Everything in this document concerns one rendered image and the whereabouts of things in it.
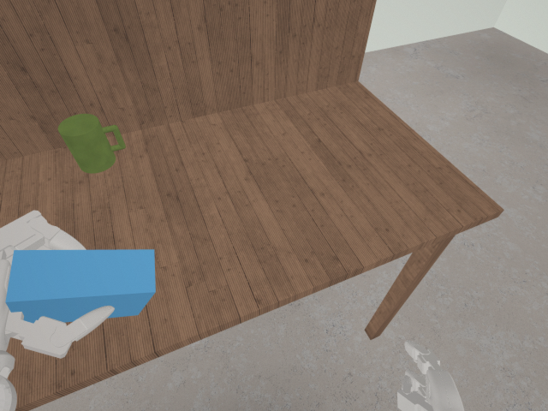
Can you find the left robot forearm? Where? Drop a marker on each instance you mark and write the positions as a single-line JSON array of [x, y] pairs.
[[8, 397]]

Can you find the robot left hand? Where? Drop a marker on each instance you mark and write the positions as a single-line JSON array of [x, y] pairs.
[[46, 335]]

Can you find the table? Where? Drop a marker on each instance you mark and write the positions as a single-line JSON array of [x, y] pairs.
[[257, 166]]

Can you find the sponge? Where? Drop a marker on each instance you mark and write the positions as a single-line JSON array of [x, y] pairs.
[[66, 284]]

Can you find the robot right hand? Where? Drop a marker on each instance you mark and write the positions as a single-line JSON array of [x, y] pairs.
[[437, 392]]

